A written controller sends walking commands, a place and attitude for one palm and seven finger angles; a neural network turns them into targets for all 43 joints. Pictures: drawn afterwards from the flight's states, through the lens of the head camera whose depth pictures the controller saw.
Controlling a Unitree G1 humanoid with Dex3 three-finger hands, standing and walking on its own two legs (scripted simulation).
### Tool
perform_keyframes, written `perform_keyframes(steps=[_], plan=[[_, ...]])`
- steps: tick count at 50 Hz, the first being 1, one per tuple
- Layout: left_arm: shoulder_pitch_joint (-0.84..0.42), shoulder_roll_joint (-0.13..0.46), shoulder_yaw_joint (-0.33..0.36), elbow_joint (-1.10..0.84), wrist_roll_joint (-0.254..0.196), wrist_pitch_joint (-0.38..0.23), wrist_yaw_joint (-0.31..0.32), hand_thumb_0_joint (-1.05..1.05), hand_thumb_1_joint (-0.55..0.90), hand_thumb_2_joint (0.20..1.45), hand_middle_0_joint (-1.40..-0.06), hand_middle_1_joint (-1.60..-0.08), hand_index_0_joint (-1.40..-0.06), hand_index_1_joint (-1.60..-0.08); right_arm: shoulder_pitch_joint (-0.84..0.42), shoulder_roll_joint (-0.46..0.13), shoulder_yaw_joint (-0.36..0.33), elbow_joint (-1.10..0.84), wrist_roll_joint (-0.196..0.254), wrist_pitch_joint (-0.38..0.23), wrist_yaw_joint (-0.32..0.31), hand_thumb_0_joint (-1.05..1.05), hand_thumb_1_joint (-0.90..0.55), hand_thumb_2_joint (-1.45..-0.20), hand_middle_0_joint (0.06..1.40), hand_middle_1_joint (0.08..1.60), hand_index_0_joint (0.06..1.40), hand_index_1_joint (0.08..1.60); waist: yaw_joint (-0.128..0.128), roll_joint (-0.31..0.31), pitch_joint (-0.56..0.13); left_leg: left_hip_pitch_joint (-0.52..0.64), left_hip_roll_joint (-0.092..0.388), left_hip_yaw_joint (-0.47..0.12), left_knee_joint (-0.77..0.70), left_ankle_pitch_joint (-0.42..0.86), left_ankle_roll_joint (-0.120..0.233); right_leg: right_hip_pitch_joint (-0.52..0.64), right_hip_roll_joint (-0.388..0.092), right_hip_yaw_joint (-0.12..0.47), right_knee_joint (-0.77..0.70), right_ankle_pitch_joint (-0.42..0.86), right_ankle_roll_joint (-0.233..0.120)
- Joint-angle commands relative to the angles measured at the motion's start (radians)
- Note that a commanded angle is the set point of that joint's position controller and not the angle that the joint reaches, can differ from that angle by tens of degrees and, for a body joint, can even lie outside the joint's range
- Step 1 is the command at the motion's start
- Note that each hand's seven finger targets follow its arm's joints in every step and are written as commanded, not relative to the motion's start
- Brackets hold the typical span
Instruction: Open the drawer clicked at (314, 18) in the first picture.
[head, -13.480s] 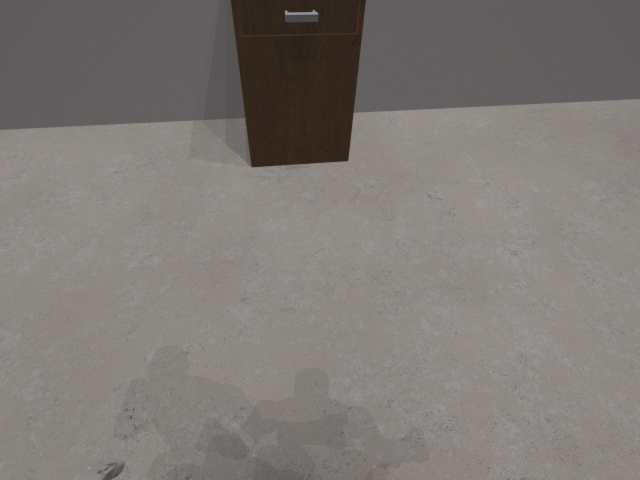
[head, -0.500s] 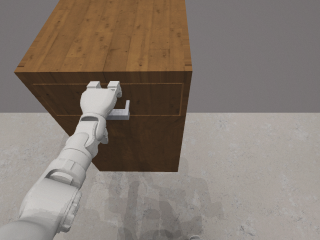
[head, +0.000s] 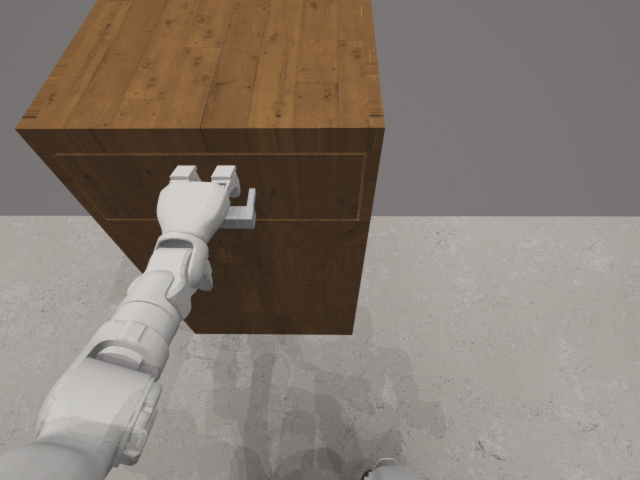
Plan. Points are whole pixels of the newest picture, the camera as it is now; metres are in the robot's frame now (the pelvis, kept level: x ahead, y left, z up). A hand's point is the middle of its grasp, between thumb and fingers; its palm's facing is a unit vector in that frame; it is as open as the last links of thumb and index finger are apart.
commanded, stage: lower the fingers behind the handle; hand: left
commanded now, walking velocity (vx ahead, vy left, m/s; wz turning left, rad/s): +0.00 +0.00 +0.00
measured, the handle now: (217, 206) +0.52 +0.16 -0.03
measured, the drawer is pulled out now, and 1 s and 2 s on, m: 0.00 0.00 0.00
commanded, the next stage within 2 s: close the thumb around the handle in 1.16 s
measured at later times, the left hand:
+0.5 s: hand (214, 240) +0.45 +0.15 -0.03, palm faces -0.02 -0.02 -1.00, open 13.9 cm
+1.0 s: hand (217, 245) +0.45 +0.15 -0.04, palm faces -0.02 -0.01 -1.00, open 13.8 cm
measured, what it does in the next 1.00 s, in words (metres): stands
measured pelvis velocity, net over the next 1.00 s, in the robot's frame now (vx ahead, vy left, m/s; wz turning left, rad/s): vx -0.01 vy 0.00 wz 0.00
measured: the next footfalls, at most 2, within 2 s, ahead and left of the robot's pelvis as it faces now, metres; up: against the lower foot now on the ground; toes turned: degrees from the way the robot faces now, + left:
none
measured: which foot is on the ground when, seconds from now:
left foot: down 0.00-1.00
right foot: down 0.00-1.00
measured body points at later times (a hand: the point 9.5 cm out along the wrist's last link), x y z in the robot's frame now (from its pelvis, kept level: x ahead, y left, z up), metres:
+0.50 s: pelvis -0.01 +0.00 -0.02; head +0.09 -0.02 +0.42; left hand +0.45 +0.15 +0.03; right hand +0.02 -0.27 -0.16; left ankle -0.04 +0.12 -0.71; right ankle +0.03 -0.12 -0.71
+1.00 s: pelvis -0.01 +0.00 -0.03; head +0.10 -0.02 +0.40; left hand +0.45 +0.15 +0.01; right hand +0.02 -0.27 -0.18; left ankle -0.04 +0.12 -0.71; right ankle +0.03 -0.12 -0.71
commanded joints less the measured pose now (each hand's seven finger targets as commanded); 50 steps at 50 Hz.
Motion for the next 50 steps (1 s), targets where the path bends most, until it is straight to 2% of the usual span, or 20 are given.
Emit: perform_keyframes(steps=[1, 2, 5, 7, 9, 11, 13, 18, 25, 27, 29, 31, 32, 35, 37, 40, 41, 44, 47, 50], plan=[[-0.491, 0.131, 0.039, -0.166, -0.007, 0.019, 0.063, 0.0, -0.5, 0.3, -0.3, -1.2, -0.3, -1.2, 0.085, -0.131, -0.043, -0.057, -0.008, -0.02, -0.007, 0.0, -0.9, -0.9, 0.2, 0.3, 0.2, 0.3, -0.048, -0.051, -0.405, 0.112, -0.034, 0.008, -0.033, 0.378, 0.027, 0.283, 0.043, -0.029, -0.031, 0.321, -0.043], [-0.49, 0.183, 0.075, -0.174, -0.006, 0.021, 0.067, 0.0, -0.5, 0.3, -0.3, -1.2, -0.3, -1.2, 0.089, -0.138, -0.041, -0.056, -0.011, -0.018, -0.008, 0.0, -0.9, -0.9, 0.2, 0.3, 0.2, 0.3, -0.036, -0.044, -0.438, 0.108, -0.036, 0.01, -0.031, 0.369, 0.029, 0.304, 0.041, -0.021, -0.024, 0.325, -0.041], [-0.485, 0.171, 0.058, -0.146, -0.005, 0.033, 0.065, 0.0, -0.5, 0.3, -0.3, -1.2, -0.3, -1.2, 0.084, -0.135, -0.036, -0.056, -0.009, -0.017, -0.01, 0.0, -0.9, -0.9, 0.2, 0.3, 0.2, 0.3, -0.039, -0.04, -0.423, 0.075, -0.038, 0.013, -0.027, 0.34, 0.03, 0.298, 0.039, -0.02, -0.018, 0.314, -0.04], [-0.47, 0.207, 0.085, -0.123, -0.007, 0.038, 0.061, 0.0, -0.5, 0.3, -0.3, -1.2, -0.3, -1.2, 0.086, -0.141, -0.031, -0.053, -0.009, -0.016, -0.011, 0.0, -0.9, -0.9, 0.2, 0.3, 0.2, 0.3, -0.031, -0.038, -0.424, 0.05, -0.04, 0.013, -0.019, 0.326, 0.031, 0.293, 0.038, -0.017, -0.006, 0.303, -0.041], [-0.456, 0.185, 0.072, -0.123, -0.004, 0.037, 0.062, 0.0, -0.5, 0.3, -0.3, -1.2, -0.3, -1.2, 0.089, -0.138, -0.032, -0.058, -0.011, -0.019, -0.011, 0.0, -0.9, -0.9, 0.2, 0.3, 0.2, 0.3, -0.03, -0.038, -0.432, 0.045, -0.039, 0.015, -0.011, 0.332, 0.032, 0.286, 0.039, -0.018, 0.001, 0.309, -0.041], [-0.429, 0.213, 0.101, -0.108, -0.009, 0.036, 0.057, 0.0, -0.5, 0.3, -0.3, -1.2, -0.3, -1.2, 0.089, -0.142, -0.031, -0.058, -0.012, -0.018, -0.011, 0.0, -0.9, -0.9, 0.2, 0.3, 0.2, 0.3, -0.022, -0.055, -0.448, 0.025, -0.039, 0.014, 0.0, 0.338, 0.032, 0.299, 0.038, -0.017, 0.015, 0.32, -0.041], [-0.437, 0.175, 0.065, -0.105, -0.007, 0.034, 0.055, 0.0, -0.5, 0.3, -0.3, -1.2, -0.3, -1.2, 0.096, -0.14, -0.034, -0.06, -0.01, -0.021, -0.011, 0.0, -0.9, -0.9, 0.2, 0.3, 0.2, 0.3, -0.04, -0.058, -0.423, 0.015, -0.034, 0.017, 0.006, 0.315, 0.033, 0.265, 0.038, -0.017, 0.014, 0.303, -0.038], [-0.437, 0.196, 0.085, -0.135, -0.003, 0.006, 0.06, 0.0, -0.5, 0.3, -0.3, -1.2, -0.3, -1.2, 0.11, -0.141, -0.038, -0.059, -0.014, -0.027, -0.01, 0.0, -0.9, -0.9, 0.2, 0.3, 0.2, 0.3, -0.035, -0.039, -0.459, 0.006, -0.034, 0.01, 0.037, 0.314, 0.032, 0.239, 0.038, -0.014, 0.042, 0.291, -0.04], [-0.44, 0.131, 0.051, -0.121, 0.009, 0.017, 0.105, 0.0, -0.5, 0.3, -0.3, -1.2, -0.3, -1.2, 0.11, -0.137, -0.044, -0.044, -0.022, -0.028, 0.003, 0.0, -0.9, -0.9, 0.2, 0.3, 0.2, 0.3, -0.051, -0.011, -0.451, -0.002, -0.03, 0.002, 0.074, 0.317, 0.026, 0.162, 0.04, -0.027, 0.069, 0.268, -0.044], [-0.448, 0.176, 0.082, -0.11, 0.009, 0.034, 0.11, 0.0, -0.5, 0.3, -0.3, -1.2, -0.3, -1.2, 0.112, -0.145, -0.041, -0.039, -0.021, -0.025, 0.004, 0.0, -0.9, -0.9, 0.2, 0.3, 0.2, 0.3, -0.048, -0.018, -0.466, -0.011, -0.031, 0.0, 0.08, 0.313, 0.027, 0.164, 0.04, -0.025, 0.078, 0.266, -0.044], [-0.456, 0.139, 0.047, -0.08, 0.005, 0.055, 0.106, 0.0, -0.5, 0.3, -0.3, -1.2, -0.3, -1.2, 0.106, -0.141, -0.039, -0.038, -0.018, -0.023, 0.003, 0.0, -0.9, -0.9, 0.2, 0.3, 0.2, 0.3, -0.062, -0.035, -0.439, -0.033, -0.033, 0.003, 0.082, 0.284, 0.03, 0.152, 0.041, -0.026, 0.073, 0.248, -0.041], [-0.482, 0.155, 0.056, -0.073, -0.003, 0.059, 0.096, 0.0, -0.5, 0.3, -0.3, -1.2, -0.3, -1.2, 0.106, -0.144, -0.035, -0.039, -0.017, -0.024, -0.002, 0.0, -0.9, -0.9, 0.2, 0.3, 0.2, 0.3, -0.066, -0.044, -0.439, -0.05, -0.035, 0.0, 0.084, 0.267, 0.032, 0.153, 0.039, -0.024, 0.079, 0.236, -0.041], [-0.475, 0.179, 0.07, -0.072, -0.004, 0.06, 0.092, 0.0, -0.5, 0.3, -0.3, -1.2, -0.3, -1.2, 0.107, -0.148, -0.033, -0.04, -0.017, -0.024, -0.003, 0.0, -0.9, -0.9, 0.2, 0.3, 0.2, 0.3, -0.059, -0.037, -0.446, -0.057, -0.036, 0.001, 0.087, 0.255, 0.033, 0.154, 0.037, -0.02, 0.083, 0.229, -0.039], [-0.467, 0.154, 0.053, -0.094, -0.001, 0.039, 0.083, 0.0, -0.5, 0.3, -0.3, -1.2, -0.3, -1.2, 0.113, -0.14, -0.035, -0.049, -0.02, -0.029, -0.006, 0.0, -0.9, -0.9, 0.2, 0.3, 0.2, 0.3, -0.059, -0.021, -0.483, -0.05, -0.036, 0.003, 0.108, 0.277, 0.034, 0.148, 0.037, -0.019, 0.1, 0.25, -0.04], [-0.459, 0.202, 0.091, -0.087, 0.0, 0.029, 0.084, 0.0, -0.5, 0.3, -0.3, -1.2, -0.3, -1.2, 0.116, -0.146, -0.03, -0.046, -0.023, -0.03, -0.007, 0.0, -0.9, -0.9, 0.2, 0.3, 0.2, 0.3, -0.057, -0.047, -0.485, -0.087, -0.036, 0.001, 0.123, 0.274, 0.037, 0.158, 0.034, -0.014, 0.117, 0.264, -0.037], [-0.455, 0.191, 0.086, -0.139, 0.007, 0.016, 0.094, 0.0, -0.5, 0.3, -0.3, -1.2, -0.3, -1.2, 0.115, -0.14, -0.035, -0.056, -0.026, -0.034, -0.005, 0.0, -0.9, -0.9, 0.2, 0.3, 0.2, 0.3, -0.05, -0.013, -0.517, -0.074, -0.036, 0.005, 0.136, 0.286, 0.035, 0.158, 0.034, -0.011, 0.123, 0.278, -0.039], [-0.444, 0.212, 0.107, -0.148, 0.006, 0.015, 0.097, 0.0, -0.5, 0.3, -0.3, -1.2, -0.3, -1.2, 0.112, -0.141, -0.034, -0.056, -0.027, -0.031, -0.004, 0.0, -0.9, -0.9, 0.2, 0.3, 0.2, 0.3, -0.038, -0.006, -0.535, -0.064, -0.038, 0.001, 0.138, 0.31, 0.032, 0.169, 0.035, -0.013, 0.133, 0.293, -0.042], [-0.45, 0.156, 0.062, -0.118, 0.007, 0.033, 0.104, 0.0, -0.5, 0.3, -0.3, -1.2, -0.3, -1.2, 0.116, -0.139, -0.037, -0.048, -0.021, -0.027, -0.001, 0.0, -0.9, -0.9, 0.2, 0.3, 0.2, 0.3, -0.064, -0.027, -0.478, -0.067, -0.03, -0.003, 0.134, 0.292, 0.03, 0.123, 0.038, -0.024, 0.121, 0.262, -0.039], [-0.469, 0.147, 0.057, -0.143, 0.001, 0.039, 0.106, 0.0, -0.5, 0.3, -0.3, -1.2, -0.3, -1.2, 0.121, -0.139, -0.04, -0.048, -0.021, -0.025, 0.001, 0.0, -0.9, -0.9, 0.2, 0.3, 0.2, 0.3, -0.058, -0.001, -0.521, -0.031, -0.03, -0.01, 0.131, 0.311, 0.027, 0.128, 0.038, -0.028, 0.124, 0.263, -0.042], [-0.455, 0.152, 0.06, -0.124, -0.004, 0.048, 0.099, 0.0, -0.5, 0.3, -0.3, -1.2, -0.3, -1.2, 0.118, -0.141, -0.038, -0.045, -0.021, -0.02, -0.001, 0.0, -0.9, -0.9, 0.2, 0.3, 0.2, 0.3, -0.059, -0.032, -0.497, -0.049, -0.032, -0.005, 0.127, 0.295, 0.031, 0.147, 0.039, -0.024, 0.113, 0.267, -0.039]])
